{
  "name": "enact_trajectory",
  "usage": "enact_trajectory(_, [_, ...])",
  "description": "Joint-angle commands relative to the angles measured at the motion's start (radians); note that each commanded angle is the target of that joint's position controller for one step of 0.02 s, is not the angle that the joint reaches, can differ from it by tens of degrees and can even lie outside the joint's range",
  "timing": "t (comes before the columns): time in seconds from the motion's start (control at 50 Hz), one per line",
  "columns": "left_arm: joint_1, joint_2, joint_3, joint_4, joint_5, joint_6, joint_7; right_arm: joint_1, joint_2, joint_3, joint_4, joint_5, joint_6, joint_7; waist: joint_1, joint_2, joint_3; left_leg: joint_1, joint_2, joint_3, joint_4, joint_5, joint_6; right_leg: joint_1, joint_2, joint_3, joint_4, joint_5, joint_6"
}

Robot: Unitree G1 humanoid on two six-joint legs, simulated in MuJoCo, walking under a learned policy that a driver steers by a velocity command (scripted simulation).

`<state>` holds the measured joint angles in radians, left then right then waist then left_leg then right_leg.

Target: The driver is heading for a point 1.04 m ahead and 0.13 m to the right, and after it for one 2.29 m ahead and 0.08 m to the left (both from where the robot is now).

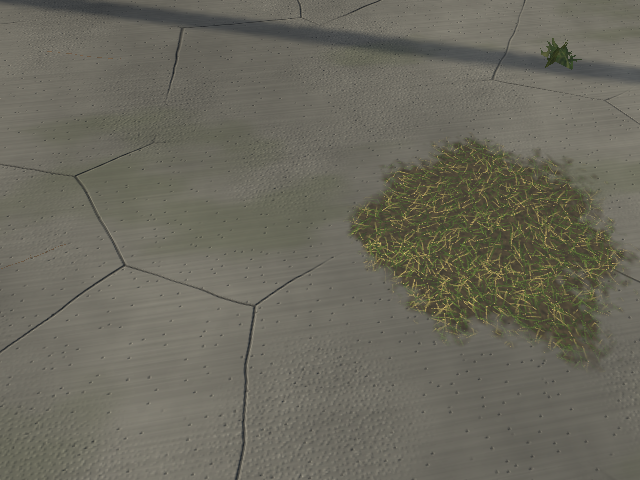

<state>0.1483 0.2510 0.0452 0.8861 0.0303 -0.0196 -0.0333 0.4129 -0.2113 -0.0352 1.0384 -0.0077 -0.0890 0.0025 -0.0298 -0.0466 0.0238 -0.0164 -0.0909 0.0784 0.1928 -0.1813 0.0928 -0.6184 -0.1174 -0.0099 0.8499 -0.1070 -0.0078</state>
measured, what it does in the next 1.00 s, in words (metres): walks ahead: right foot, then left foot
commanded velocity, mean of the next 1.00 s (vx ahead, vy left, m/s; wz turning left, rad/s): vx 0.50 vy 0.00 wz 0.00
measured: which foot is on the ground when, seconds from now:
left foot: down 0.00-0.24, up 0.26-0.74, down 0.76-1.00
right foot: up 0.00-0.20, down 0.22-0.78, up 0.80-1.00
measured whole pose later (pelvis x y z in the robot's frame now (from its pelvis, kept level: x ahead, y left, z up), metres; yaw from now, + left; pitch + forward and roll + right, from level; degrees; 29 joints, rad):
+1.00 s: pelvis +0.55 +0.00 +0.00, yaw +0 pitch -1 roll +1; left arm 0.21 0.23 0.06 0.96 0.04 -0.04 -0.02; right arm 0.33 -0.20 -0.05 1.04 -0.01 -0.09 0.00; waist 0.00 -0.04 0.04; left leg -0.13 -0.07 0.10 0.30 -0.16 0.10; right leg -0.54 -0.09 0.00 1.04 -0.24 -0.04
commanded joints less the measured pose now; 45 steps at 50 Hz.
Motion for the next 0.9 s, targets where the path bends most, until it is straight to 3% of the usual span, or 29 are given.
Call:
enact_trajectory(0.02, [-0.105,0.028,-0.004,-0.077,-0.006,-0.011,0.001,0.026,-0.127,-0.02,-0.029,-0.002,-0.013,-0.003,-0.002,0.099,0.07,-0.038,0.262,-0.142,-0.099,0.268,0.113,-0.017,0.019,-0.042,-0.119,0.084,0.002])
enact_trajectory(0.08, [-0.175,0.034,-0.007,-0.103,-0.007,-0.016,0.005,0.075,-0.128,-0.02,-0.003,-0.009,-0.009,-0.009,-0.024,0.105,0.081,0.051,0.284,-0.132,-0.069,0.343,0.111,-0.021,0.04,-0.056,-0.203,0.084,-0.02])
enact_trajectory(0.14, [-0.186,0.048,-0.003,-0.119,-0.006,-0.026,0.008,0.078,-0.141,-0.024,0.013,-0.016,-0.004,-0.019,-0.01,0.11,0.084,0.132,0.317,-0.128,-0.007,0.468,0.099,0.005,0.059,-0.059,-0.262,0.008,-0.059])
enact_trajectory(0.18, [-0.087,0.064,0.008,-0.092,-0.005,-0.036,0.017,0.045,-0.156,-0.029,0.015,-0.018,-0.002,-0.023,0.043,0.118,0.035,0.135,0.312,-0.101,0.127,0.716,0.074,0.163,0.11,-0.083,-0.305,-0.066,-0.094])
enact_trajectory(0.2, [0.052,0.076,0.019,-0.045,-0.001,-0.044,0.025,0.028,-0.161,-0.031,0.016,-0.015,0.002,-0.021,0.105,0.099,-0.034,0.11,0.282,-0.073,0.289,0.792,0.057,0.328,0.145,-0.103,-0.366,-0.044,-0.116])
enact_trajectory(0.22, [0.235,0.119,0.038,0.015,0.015,-0.055,0.035,0.024,-0.143,-0.024,0.006,-0.01,0.002,-0.02,0.168,0.063,-0.138,-0.03,0.237,-0.043,0.511,0.652,0.037,0.587,0.089,-0.04,-0.379,-0.034,-0.152])
enact_trajectory(0.24, [0.374,0.24,0.069,0.033,0.038,-0.059,0.043,0.105,-0.049,-0.002,-0.028,0.027,0.0,-0.009,0.165,-0.132,-0.29,-0.372,0.103,0.022,0.9,0.185,-0.013,0.915,-0.215,0.385,-0.418,-0.136,-0.264])
enact_trajectory(0.26, [0.345,0.232,0.071,0.038,0.003,-0.043,0.031,0.111,-0.093,-0.019,-0.015,0.009,-0.001,-0.006,0.146,-0.154,-0.333,-0.534,0.002,-0.091,1.09,-0.337,-0.009,0.928,-0.301,0.697,-0.575,-0.156,-0.315])
enact_trajectory(0.28, [0.216,0.193,0.061,0.02,-0.018,-0.038,0.029,0.028,-0.125,-0.032,-0.034,-0.006,0.004,-0.006,0.094,-0.058,-0.16,-0.609,0.079,-0.143,1.136,-0.262,0.002,0.78,-0.264,0.548,-0.585,-0.231,-0.289])
enact_trajectory(0.3, [0.131,0.118,0.042,0.004,-0.02,-0.042,0.025,-0.037,-0.112,-0.028,-0.051,-0.009,-0.001,0.0,0.074,0.007,-0.058,-0.605,0.121,-0.137,1.088,-0.177,0.004,0.635,-0.227,0.428,-0.623,-0.207,-0.266])
enact_trajectory(0.32, [0.1,0.073,0.029,0.009,-0.017,-0.048,0.025,-0.057,-0.086,-0.027,-0.052,-0.008,0.002,0.003,0.046,0.014,0.003,-0.568,0.155,-0.13,1.018,-0.13,0.003,0.533,-0.176,0.329,-0.661,-0.151,-0.227])
enact_trajectory(0.34, [0.095,0.046,0.02,0.025,-0.02,-0.055,0.027,-0.05,-0.073,-0.025,-0.053,-0.023,0.015,0.006,0.017,-0.011,0.026,-0.518,0.176,-0.128,0.963,-0.105,-0.008,0.463,-0.133,0.256,-0.683,-0.088,-0.196])
enact_trajectory(0.36, [0.107,0.035,0.015,0.038,-0.017,-0.063,0.029,-0.031,-0.055,-0.022,-0.042,-0.031,0.028,0.012,0.004,-0.021,0.02,-0.479,0.178,-0.119,0.943,-0.09,-0.018,0.435,-0.113,0.209,-0.694,-0.037,-0.187])
enact_trajectory(0.4, [0.166,0.054,0.019,0.066,-0.018,-0.079,0.029,-0.049,-0.047,-0.022,-0.049,-0.032,0.042,0.02,-0.003,-0.012,0.016,-0.494,0.181,-0.098,0.913,-0.057,-0.033,0.439,-0.099,0.161,-0.705,0.073,-0.199])
enact_trajectory(0.46, [0.223,0.073,0.02,0.09,-0.02,-0.083,0.03,-0.175,-0.052,-0.021,-0.093,-0.03,0.051,0.025,0.013,-0.005,0.052,-0.601,0.205,-0.072,0.804,0.04,-0.061,0.476,-0.084,0.115,-0.737,0.115,-0.203])
enact_trajectory(0.56, [0.301,0.066,0.013,0.119,-0.02,-0.082,0.033,-0.369,-0.033,-0.005,-0.158,-0.017,0.045,0.029,0.061,-0.014,0.075,-0.601,0.182,-0.023,0.529,0.175,-0.077,0.537,-0.054,0.049,-0.735,0.23,-0.182])
enact_trajectory(0.66, [0.364,0.074,0.013,0.156,-0.008,-0.074,0.046,-0.465,-0.05,-0.004,-0.201,-0.016,0.037,0.025,0.084,-0.021,0.088,-0.594,0.15,-0.007,0.401,0.136,-0.04,0.688,-0.102,0.045,-0.68,0.356,-0.186])
enact_trajectory(0.7, [0.342,0.085,0.017,0.16,-0.003,-0.07,0.053,-0.436,-0.063,-0.011,-0.201,-0.015,0.028,0.021,0.058,-0.026,0.076,-0.528,0.125,0.001,0.359,0.06,-0.009,0.725,-0.116,0.033,-0.612,0.502,-0.174])
enact_trajectory(0.72, [0.325,0.093,0.019,0.16,-0.002,-0.069,0.054,-0.374,-0.074,-0.018,-0.184,-0.016,0.023,0.015,0.028,-0.032,0.044,-0.437,0.095,0.013,0.338,0.02,0.009,0.726,-0.113,0.021,-0.535,0.638,-0.161])
enact_trajectory(0.74, [0.309,0.097,0.02,0.16,-0.004,-0.066,0.053,-0.246,-0.088,-0.029,-0.142,-0.019,0.015,0.008,-0.028,-0.019,-0.018,-0.286,0.062,0.03,0.284,0.028,0.032,0.71,-0.091,-0.001,-0.388,0.719,-0.146])
enact_trajectory(0.76, [0.299,0.085,0.014,0.151,-0.01,-0.066,0.05,-0.069,-0.126,-0.047,-0.085,-0.033,0.003,-0.003,-0.095,0.016,-0.117,-0.04,0.097,-0.014,0.258,0.056,0.067,0.589,-0.049,-0.033,-0.179,0.613,-0.125])
enact_trajectory(0.78, [0.335,0.019,-0.005,0.11,-0.041,-0.068,0.04,0.088,-0.227,-0.074,-0.063,-0.058,-0.001,-0.015,-0.116,0.173,-0.261,0.264,0.368,-0.369,0.227,-0.057,0.155,0.29,0.048,-0.093,0.169,0.216,-0.082])
enact_trajectory(0.8, [0.383,0.028,0.007,0.114,-0.047,-0.068,0.036,0.083,-0.255,-0.084,-0.057,-0.032,0.016,-0.005,-0.084,0.291,-0.341,0.35,0.522,-0.75,0.091,-0.05,0.252,0.073,0.201,-0.034,0.438,-0.424,-0.07])
enact_trajectory(0.82, [0.297,0.083,0.024,0.104,-0.025,-0.062,0.041,-0.036,-0.213,-0.074,-0.077,-0.007,0.024,0.0,-0.047,0.144,-0.202,0.234,0.472,-0.624,0.086,-0.092,0.221,-0.008,0.125,0.06,0.482,-0.359,-0.086])
enact_trajectory(0.84, [0.228,0.062,0.021,0.086,-0.021,-0.068,0.035,-0.12,-0.145,-0.056,-0.092,-0.003,0.02,0.002,-0.027,0.098,-0.086,0.091,0.434,-0.499,0.053,-0.066,0.198,-0.018,0.087,0.06,0.444,-0.278,-0.087])
enact_trajectory(0.86, [0.208,0.04,0.019,0.086,-0.019,-0.067,0.032,-0.161,-0.098,-0.042,-0.091,-0.007,0.013,0.002,0.007,0.076,-0.022,-0.019,0.384,-0.406,0.012,-0.018,0.156,0.019,0.052,0.056,0.372,-0.226,-0.086])
enact_trajectory(0.9, [0.231,0.01,0.017,0.095,0.007,-0.041,0.021,-0.159,-0.053,-0.026,-0.066,-0.005,-0.001,-0.005,0.054,0.104,0.006,-0.131,0.318,-0.29,-0.026,0.073,0.113,0.108,0.026,0.05,0.289,-0.188,-0.063])
Velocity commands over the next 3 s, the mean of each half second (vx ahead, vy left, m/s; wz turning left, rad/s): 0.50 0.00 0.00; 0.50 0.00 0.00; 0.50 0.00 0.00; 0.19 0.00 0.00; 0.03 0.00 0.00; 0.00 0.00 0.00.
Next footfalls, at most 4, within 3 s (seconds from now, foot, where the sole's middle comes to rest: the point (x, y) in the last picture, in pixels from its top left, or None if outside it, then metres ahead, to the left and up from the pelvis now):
0.22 right None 0.29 -0.12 -0.78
0.76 left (287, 441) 0.59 0.06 -0.78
1.32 right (365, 324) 0.88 -0.13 -0.78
1.80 left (298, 259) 1.09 0.03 -0.78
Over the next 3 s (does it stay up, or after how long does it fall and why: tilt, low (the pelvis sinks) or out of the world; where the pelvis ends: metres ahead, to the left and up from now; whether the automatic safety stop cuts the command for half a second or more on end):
stays up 1.02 -0.08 0.00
